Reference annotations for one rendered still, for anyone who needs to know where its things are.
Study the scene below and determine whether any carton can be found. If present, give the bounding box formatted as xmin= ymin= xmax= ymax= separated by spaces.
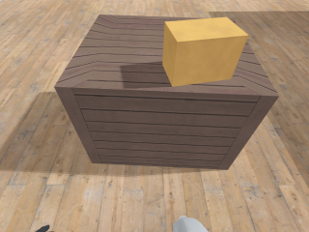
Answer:
xmin=162 ymin=16 xmax=249 ymax=87

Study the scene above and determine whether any robot right thigh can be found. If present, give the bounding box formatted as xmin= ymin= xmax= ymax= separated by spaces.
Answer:
xmin=173 ymin=217 xmax=209 ymax=232

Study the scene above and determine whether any pedestal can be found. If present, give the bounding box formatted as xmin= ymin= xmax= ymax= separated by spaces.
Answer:
xmin=54 ymin=14 xmax=279 ymax=170

